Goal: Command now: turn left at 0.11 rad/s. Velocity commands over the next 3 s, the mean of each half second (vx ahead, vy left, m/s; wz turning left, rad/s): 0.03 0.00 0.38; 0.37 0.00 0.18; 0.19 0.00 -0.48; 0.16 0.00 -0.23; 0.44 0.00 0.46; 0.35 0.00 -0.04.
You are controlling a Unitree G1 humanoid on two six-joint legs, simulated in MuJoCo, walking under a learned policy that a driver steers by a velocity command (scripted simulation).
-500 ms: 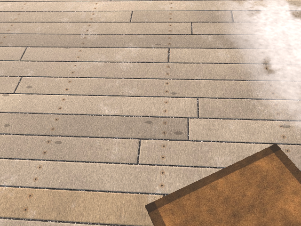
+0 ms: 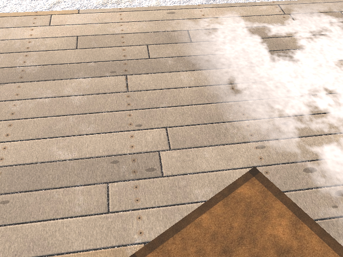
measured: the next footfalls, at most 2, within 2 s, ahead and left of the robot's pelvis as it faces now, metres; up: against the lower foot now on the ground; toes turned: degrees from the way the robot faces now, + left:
left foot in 0.58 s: +0.01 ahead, +0.16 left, +0.00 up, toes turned +21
right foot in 1.08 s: +0.42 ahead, +0.10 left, +0.00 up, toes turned +16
